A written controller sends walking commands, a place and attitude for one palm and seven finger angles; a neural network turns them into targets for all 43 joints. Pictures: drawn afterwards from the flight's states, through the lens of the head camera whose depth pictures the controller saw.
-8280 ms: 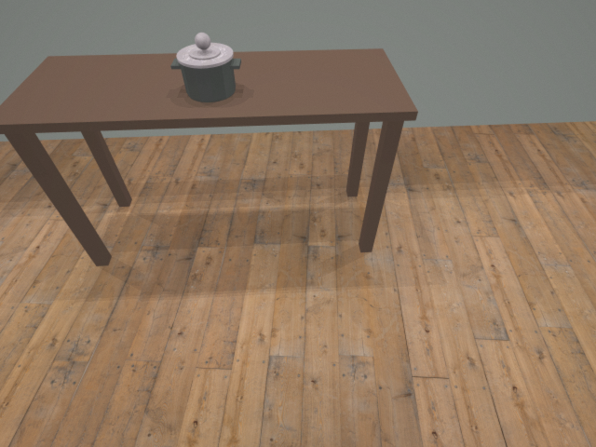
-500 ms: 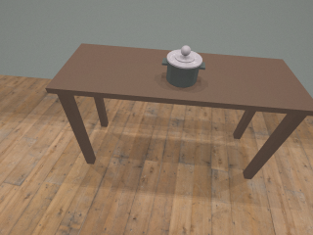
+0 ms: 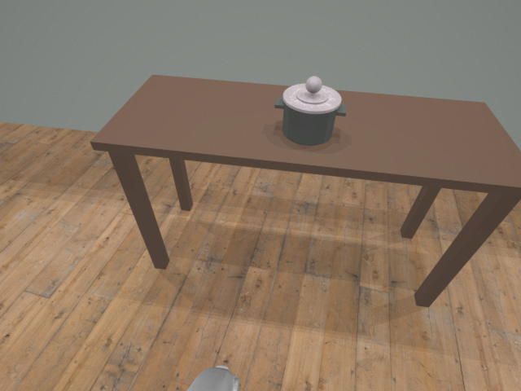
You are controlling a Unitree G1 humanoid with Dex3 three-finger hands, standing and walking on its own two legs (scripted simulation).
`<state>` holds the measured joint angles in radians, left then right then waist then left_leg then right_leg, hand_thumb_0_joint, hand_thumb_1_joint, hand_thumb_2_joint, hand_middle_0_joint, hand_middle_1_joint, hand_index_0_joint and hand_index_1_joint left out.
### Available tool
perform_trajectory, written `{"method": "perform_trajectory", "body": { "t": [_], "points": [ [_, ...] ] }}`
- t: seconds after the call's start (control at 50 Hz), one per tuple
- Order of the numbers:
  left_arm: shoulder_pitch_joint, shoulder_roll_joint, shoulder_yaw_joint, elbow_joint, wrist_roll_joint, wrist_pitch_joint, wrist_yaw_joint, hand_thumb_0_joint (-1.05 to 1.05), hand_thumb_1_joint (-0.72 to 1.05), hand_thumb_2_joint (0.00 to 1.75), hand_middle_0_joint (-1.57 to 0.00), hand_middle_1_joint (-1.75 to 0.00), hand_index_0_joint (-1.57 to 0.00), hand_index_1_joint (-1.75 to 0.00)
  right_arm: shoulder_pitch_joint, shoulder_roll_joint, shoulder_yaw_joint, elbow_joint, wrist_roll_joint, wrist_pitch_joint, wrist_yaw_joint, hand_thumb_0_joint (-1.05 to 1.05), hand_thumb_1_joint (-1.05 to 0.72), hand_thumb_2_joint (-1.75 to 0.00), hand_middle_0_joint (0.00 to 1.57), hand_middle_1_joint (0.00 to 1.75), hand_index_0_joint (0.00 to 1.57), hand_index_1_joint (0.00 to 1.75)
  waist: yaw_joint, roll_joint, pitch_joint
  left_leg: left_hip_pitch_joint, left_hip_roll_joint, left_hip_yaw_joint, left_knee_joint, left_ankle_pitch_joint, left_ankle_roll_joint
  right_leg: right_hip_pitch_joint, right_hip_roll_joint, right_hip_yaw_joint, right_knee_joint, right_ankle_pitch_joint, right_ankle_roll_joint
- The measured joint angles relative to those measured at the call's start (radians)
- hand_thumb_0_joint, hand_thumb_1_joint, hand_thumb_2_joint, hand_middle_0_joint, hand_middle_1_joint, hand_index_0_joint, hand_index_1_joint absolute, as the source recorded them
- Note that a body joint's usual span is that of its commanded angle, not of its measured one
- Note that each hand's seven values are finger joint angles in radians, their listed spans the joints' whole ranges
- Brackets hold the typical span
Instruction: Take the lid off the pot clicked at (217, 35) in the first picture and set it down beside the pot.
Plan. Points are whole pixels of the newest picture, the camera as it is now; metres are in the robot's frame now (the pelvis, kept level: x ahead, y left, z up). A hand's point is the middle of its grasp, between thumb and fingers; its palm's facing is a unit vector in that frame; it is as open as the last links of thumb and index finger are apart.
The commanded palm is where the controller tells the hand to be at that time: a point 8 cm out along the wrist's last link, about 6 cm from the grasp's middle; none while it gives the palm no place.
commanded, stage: shuffle to correct the standing spot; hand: left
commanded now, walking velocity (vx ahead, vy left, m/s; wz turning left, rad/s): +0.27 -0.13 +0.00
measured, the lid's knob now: (313, 84) +0.86 -0.08 +0.09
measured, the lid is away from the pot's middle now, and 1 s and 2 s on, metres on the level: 0.00 0.00 0.00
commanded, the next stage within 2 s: come to a stop and stand still in 1.12 s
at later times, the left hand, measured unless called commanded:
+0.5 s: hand out of the picture +0.02 +0.12 -0.17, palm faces +0.04 -0.99 -0.10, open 7.4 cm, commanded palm none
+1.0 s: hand (265, 298) +0.35 +0.02 -0.15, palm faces -0.03 -0.98 -0.21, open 7.4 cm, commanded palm none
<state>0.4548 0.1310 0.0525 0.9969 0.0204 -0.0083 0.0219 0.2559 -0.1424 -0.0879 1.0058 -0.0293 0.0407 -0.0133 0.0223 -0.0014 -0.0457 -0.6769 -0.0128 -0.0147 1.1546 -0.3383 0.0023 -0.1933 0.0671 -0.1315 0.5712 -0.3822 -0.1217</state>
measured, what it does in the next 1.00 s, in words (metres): walks ahead: left foot, then right foot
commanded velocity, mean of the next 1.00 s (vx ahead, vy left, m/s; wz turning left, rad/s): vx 0.25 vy -0.11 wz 0.00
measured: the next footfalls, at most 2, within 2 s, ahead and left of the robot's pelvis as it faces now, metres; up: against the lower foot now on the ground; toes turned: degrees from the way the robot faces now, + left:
left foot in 0.42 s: +0.21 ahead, +0.06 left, +0.00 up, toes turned +2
right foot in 0.84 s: +0.32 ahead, -0.26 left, +0.00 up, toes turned -8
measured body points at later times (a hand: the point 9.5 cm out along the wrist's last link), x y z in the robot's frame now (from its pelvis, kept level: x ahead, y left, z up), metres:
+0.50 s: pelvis +0.12 -0.03 +0.00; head +0.14 -0.01 +0.44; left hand +0.02 +0.17 -0.16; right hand +0.22 -0.23 -0.14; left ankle +0.17 +0.06 -0.73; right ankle +0.00 -0.09 -0.64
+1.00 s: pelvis +0.26 -0.16 +0.01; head +0.29 -0.17 +0.46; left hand +0.35 +0.07 -0.13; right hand +0.24 -0.41 -0.15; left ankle +0.23 -0.02 -0.64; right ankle +0.28 -0.26 -0.73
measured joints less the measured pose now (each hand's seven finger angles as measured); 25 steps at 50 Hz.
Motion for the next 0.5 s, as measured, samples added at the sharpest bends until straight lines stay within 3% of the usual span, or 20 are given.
{"method": "perform_trajectory", "body": {
  "t": [0.08,0.2,0.3,0.36,0.4,0.44,0.5],
  "points": [
    [0.058,-0.013,-0.007,0.056,-0.002,-0.036,0.009,0.01,0.91,0.90,-0.19,-0.30,-0.20,-0.29,-0.047,-0.003,0.001,-0.035,0.004,-0.033,0.021,0.01,-0.91,-0.90,0.20,0.30,0.19,0.30,0.003,-0.026,-0.004,0.016,0.037,0.040,0.047,0.103,0.004,0.079,0.004,0.031,-0.174,0.082,-0.008],
    [0.086,-0.050,-0.017,0.082,0.000,-0.061,0.004,0.01,0.91,0.90,-0.19,-0.30,-0.20,-0.29,-0.113,-0.020,0.000,-0.030,0.010,-0.050,0.010,0.00,-0.91,-0.90,0.19,0.30,0.19,0.30,0.028,-0.005,0.038,0.066,0.067,0.041,-0.084,0.115,0.011,0.146,0.027,0.037,-0.283,0.112,-0.014],
    [0.100,-0.060,-0.021,0.098,0.005,-0.064,0.008,0.01,0.91,0.90,-0.20,-0.30,-0.20,-0.29,-0.161,-0.001,0.020,0.005,0.014,-0.043,0.006,0.01,-0.91,-0.90,0.19,0.30,0.19,0.30,0.063,-0.008,0.071,0.121,0.060,0.081,-0.240,0.054,0.022,0.200,0.046,0.037,-0.301,0.079,-0.021],
    [0.106,-0.061,-0.025,0.118,0.006,-0.060,0.005,0.01,0.91,0.90,-0.20,-0.30,-0.20,-0.29,-0.191,0.028,0.034,0.010,0.017,-0.054,0.006,0.01,-0.91,-0.90,0.19,0.30,0.19,0.30,0.071,-0.024,0.090,0.180,0.035,0.121,-0.372,0.021,0.040,0.227,0.048,0.050,-0.279,0.039,-0.021],
    [0.110,-0.062,-0.026,0.133,0.003,-0.056,-0.004,0.01,0.91,0.90,-0.20,-0.30,-0.20,-0.29,-0.200,0.048,0.044,0.003,0.018,-0.076,0.001,0.01,-0.91,-0.90,0.19,0.30,0.19,0.30,0.060,-0.032,0.100,0.256,0.009,0.149,-0.503,0.051,0.064,0.218,0.045,0.058,-0.192,-0.012,-0.014],
    [0.117,-0.070,-0.029,0.137,-0.004,-0.046,-0.016,0.01,0.90,0.90,-0.20,-0.30,-0.20,-0.29,-0.192,0.058,0.053,-0.015,0.014,-0.105,-0.006,0.01,-0.91,-0.90,0.20,0.30,0.20,0.30,0.037,-0.011,0.098,0.318,0.024,0.140,-0.575,0.155,0.106,0.104,0.055,0.052,0.113,-0.057,0.021],
    [0.042,-0.033,-0.017,0.121,0.007,-0.010,-0.023,0.01,0.90,0.90,-0.20,-0.30,-0.20,-0.30,-0.133,0.070,0.058,-0.026,0.016,-0.117,-0.012,0.00,-0.91,-0.90,0.20,0.30,0.20,0.30,0.004,-0.054,0.112,0.355,0.001,0.149,-0.540,0.087,0.081,-0.115,0.001,0.106,0.599,-0.047,0.050]
  ]
}}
